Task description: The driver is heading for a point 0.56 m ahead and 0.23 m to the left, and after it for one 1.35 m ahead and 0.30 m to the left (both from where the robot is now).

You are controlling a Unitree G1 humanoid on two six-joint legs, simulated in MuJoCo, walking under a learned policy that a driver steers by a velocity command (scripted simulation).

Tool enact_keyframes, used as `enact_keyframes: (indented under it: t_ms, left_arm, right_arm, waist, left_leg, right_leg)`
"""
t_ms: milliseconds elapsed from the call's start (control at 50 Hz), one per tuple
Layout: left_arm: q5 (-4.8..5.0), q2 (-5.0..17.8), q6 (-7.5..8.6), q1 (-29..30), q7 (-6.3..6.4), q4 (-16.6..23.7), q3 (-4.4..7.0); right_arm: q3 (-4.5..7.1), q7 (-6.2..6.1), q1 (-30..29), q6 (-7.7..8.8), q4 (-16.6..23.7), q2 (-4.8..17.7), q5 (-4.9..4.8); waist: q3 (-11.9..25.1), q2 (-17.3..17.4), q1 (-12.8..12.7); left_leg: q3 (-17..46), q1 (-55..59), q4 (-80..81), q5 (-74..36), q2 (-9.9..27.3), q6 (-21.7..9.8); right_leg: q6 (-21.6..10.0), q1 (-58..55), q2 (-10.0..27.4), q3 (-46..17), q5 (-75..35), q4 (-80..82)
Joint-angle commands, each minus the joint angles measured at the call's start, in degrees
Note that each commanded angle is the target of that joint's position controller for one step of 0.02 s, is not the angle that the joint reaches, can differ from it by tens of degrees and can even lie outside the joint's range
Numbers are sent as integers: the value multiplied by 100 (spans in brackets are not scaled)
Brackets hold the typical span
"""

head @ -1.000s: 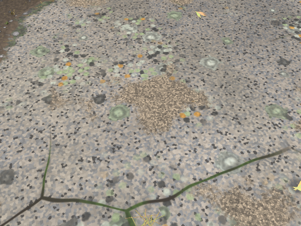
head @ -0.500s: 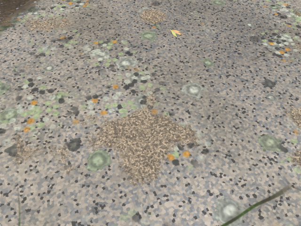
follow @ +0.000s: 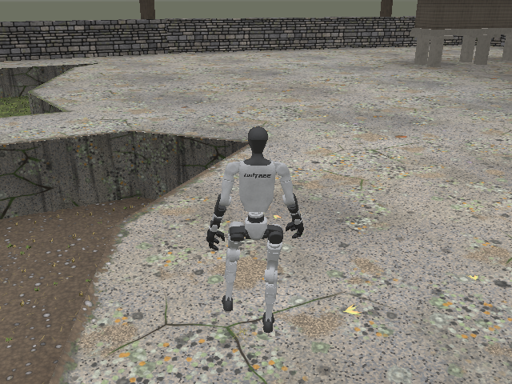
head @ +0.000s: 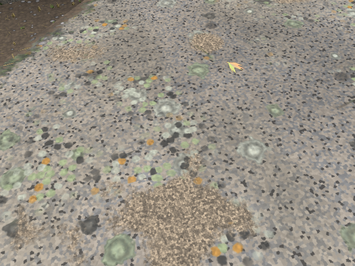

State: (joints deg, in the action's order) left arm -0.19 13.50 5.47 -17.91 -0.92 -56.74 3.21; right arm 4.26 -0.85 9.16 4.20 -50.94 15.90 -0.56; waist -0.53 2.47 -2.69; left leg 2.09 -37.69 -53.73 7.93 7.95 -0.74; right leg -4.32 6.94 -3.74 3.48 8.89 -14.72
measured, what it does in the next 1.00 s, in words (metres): walks ahead, turning left: left foot, then right foot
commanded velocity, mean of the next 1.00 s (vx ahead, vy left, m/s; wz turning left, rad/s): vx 0.41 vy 0.00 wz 0.45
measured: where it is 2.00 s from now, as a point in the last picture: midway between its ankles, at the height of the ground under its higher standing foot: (157, 253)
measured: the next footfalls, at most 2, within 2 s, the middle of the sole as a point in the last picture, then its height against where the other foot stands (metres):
left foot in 0.28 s outside the picture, level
right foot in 0.76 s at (192, 227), level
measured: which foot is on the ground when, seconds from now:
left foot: up 0.00-0.26, down 0.28-0.78, up 0.80-1.00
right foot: down 0.00-0.30, up 0.32-0.74, down 0.76-1.00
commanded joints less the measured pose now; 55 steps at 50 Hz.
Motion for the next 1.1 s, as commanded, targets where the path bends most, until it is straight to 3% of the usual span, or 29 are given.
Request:
enact_keyframes:
  t_ms: [20,100,180,240,260,280,300,320,340,360,380,400,440,500,580,660,720,740,760,780,800,820,840,860,880,900,940,1020,1100]
  left_arm:
    - [33,887,60,161,100,291,152]
    - [50,976,42,-183,138,124,168]
    - [55,985,-82,-379,168,-30,203]
    - [68,1178,-179,-97,221,86,269]
    - [64,1191,-236,31,246,145,268]
    - [24,1117,-255,19,286,254,223]
    - [-80,570,-132,-439,211,493,23]
    - [-51,444,100,-354,116,490,-58]
    - [175,905,278,160,31,642,71]
    - [255,957,363,531,24,762,69]
    - [154,933,375,687,63,769,99]
    - [61,972,314,659,107,764,160]
    - [-12,832,158,559,138,810,177]
    - [-70,702,56,1036,192,1034,165]
    - [-25,519,100,1870,132,1320,95]
    - [33,678,162,2297,57,1575,106]
    - [-12,908,254,2015,14,1580,182]
    - [-44,979,288,1613,24,1479,218]
    - [-151,1201,312,1043,53,1409,275]
    - [-244,1590,265,376,104,1375,343]
    - [-87,1602,109,103,72,1243,363]
    - [-13,1127,9,455,76,1452,250]
    - [-27,826,-76,759,121,1566,159]
    - [-66,756,-146,1079,135,1575,109]
    - [-84,717,-190,1303,145,1560,92]
    - [-138,838,-213,1407,145,1521,125]
    - [-153,959,-203,1472,156,1460,186]
    - [-52,1115,-281,1555,224,1430,259]
    - [19,1281,-410,1512,195,1365,305]
  right_arm:
    - [34,30,-185,46,314,185,18]
    - [-57,151,-838,60,484,88,-64]
    - [-78,315,-1249,70,767,157,-105]
    - [37,398,-771,60,790,421,-68]
    - [164,393,-59,43,625,613,-58]
    - [342,340,862,15,397,966,-60]
    - [516,277,1519,-10,344,1607,-34]
    - [397,279,1525,-3,360,1352,-77]
    - [284,267,1358,15,383,998,-34]
    - [235,255,977,38,492,818,-13]
    - [187,264,608,49,583,676,7]
    - [133,255,365,65,676,533,51]
    - [133,215,264,61,762,576,41]
    - [206,88,554,72,735,847,-4]
    - [221,-3,887,10,671,868,-46]
    - [228,-29,1186,-62,552,839,-90]
    - [251,-115,1153,-203,632,836,-49]
    - [228,-128,986,-233,739,766,-50]
    - [155,-119,853,-223,905,562,-11]
    - [68,-120,1251,-201,1028,263,88]
    - [16,-87,2200,-183,1075,320,-57]
    - [147,-93,2119,-241,913,882,-136]
    - [215,-111,1413,-338,1045,1075,-130]
    - [240,-140,1121,-448,1106,1041,-92]
    - [268,-167,1028,-546,1169,981,-57]
    - [232,-165,1107,-624,1199,773,-69]
    - [173,-167,1082,-667,1328,511,-75]
    - [150,-81,759,-654,1550,506,-34]
    - [163,58,348,-711,1745,601,-33]
  waist:
    - [-181,-556,138]
    - [-342,-545,-116]
    - [-471,-494,-162]
    - [-22,-728,222]
    - [388,-695,625]
    - [909,-455,995]
    - [1673,744,861]
    - [2125,999,790]
    - [1575,734,894]
    - [986,309,789]
    - [547,-169,569]
    - [391,-154,351]
    - [296,-15,156]
    - [79,16,235]
    - [-45,183,541]
    - [-87,256,665]
    - [147,452,476]
    - [350,465,238]
    - [911,290,-26]
    - [1764,-817,-38]
    - [2684,-2312,237]
    - [2267,-1455,187]
    - [1485,-984,56]
    - [983,-662,153]
    - [660,-699,291]
    - [453,-892,396]
    - [404,-1064,423]
    - [760,-896,374]
    - [561,-970,249]
  left_leg:
    - [-26,-90,952,-1006,24,79]
    - [-244,74,1858,-1559,-182,-11]
    - [-183,-282,2172,-931,-308,-282]
    - [-582,665,2153,-180,-718,-563]
    - [-757,1616,2297,-234,-970,-699]
    - [-338,3117,2339,-397,-872,-919]
    - [2323,5446,2495,254,545,-1878]
    - [4451,6135,3573,763,1198,-2293]
    - [3795,5786,3679,893,1006,-1961]
    - [2994,4981,3725,526,783,-1759]
    - [2416,4076,3849,-9,560,-1639]
    - [2048,3445,3977,-472,394,-1546]
    - [1786,2807,4193,-809,220,-1581]
    - [1432,2438,4331,-1029,55,-1559]
    - [1160,2195,4227,-494,-287,-1195]
    - [1567,2655,3764,-530,-150,-1063]
    - [1953,3185,2823,-1522,-155,-837]
    - [1926,3151,2365,-1738,-354,-678]
    - [1715,2725,1402,-1501,-682,-441]
    - [1081,1442,-329,974,-1275,-77]
    - [764,219,-1731,3545,-1515,116]
    - [916,-121,-2286,3092,-1028,250]
    - [598,-323,-2371,2670,-867,350]
    - [443,-209,-2167,2383,-683,424]
    - [397,-15,-1871,2194,-501,430]
    - [232,380,-1634,2005,-464,431]
    - [44,589,-1122,1714,-445,446]
    - [-29,907,-90,906,-313,394]
    - [-292,1324,802,695,-388,244]
  right_leg:
    - [-769,132,1431,-827,-1213,866]
    - [-651,-272,1503,-394,-1016,936]
    - [-534,-1271,1890,-163,-1564,542]
    - [-326,-1531,1924,130,-3946,-484]
    - [-188,-1364,1760,343,-4645,-1459]
    - [18,-488,1516,494,-4128,-2831]
    - [415,1984,694,539,-1554,-5144]
    - [455,3224,0,-473,2266,-6212]
    - [284,3804,398,-956,2041,-6502]
    - [182,3826,664,-869,1545,-6208]
    - [193,3571,861,-813,1203,-5659]
    - [230,3124,1032,-832,987,-5207]
    - [389,2701,1067,-795,854,-4716]
    - [667,2833,946,-674,53,-3677]
    - [722,2391,598,-625,-1360,-2001]
    - [654,2209,420,-759,-1424,-1333]
    - [474,1795,257,-768,-889,-1004]
    - [350,1232,274,-664,-1202,-722]
    - [66,58,808,-965,-2111,-853]
    - [-473,-1793,2164,-2127,-4312,-1411]
    - [-1408,-2937,3319,-3960,-4014,-1321]
    - [-1259,-2347,3062,-3759,-2821,-1070]
    - [-977,-1602,2690,-2816,-2382,-937]
    - [-867,-775,2382,-2238,-2243,-748]
    - [-809,-123,2181,-1878,-1982,-571]
    - [-776,472,1975,-1483,-1838,-308]
    - [-908,690,1922,-1055,-2055,-43]
    - [-994,371,2127,-577,-2204,27]
    - [-827,359,2152,-201,-1316,29]
Velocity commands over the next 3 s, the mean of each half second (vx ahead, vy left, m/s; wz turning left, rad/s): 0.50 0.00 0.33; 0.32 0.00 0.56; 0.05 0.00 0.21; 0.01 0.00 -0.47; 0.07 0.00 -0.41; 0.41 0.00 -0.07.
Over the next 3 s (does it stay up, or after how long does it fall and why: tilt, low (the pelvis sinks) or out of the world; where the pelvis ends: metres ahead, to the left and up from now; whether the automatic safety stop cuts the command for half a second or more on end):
stays up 0.76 0.16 -0.02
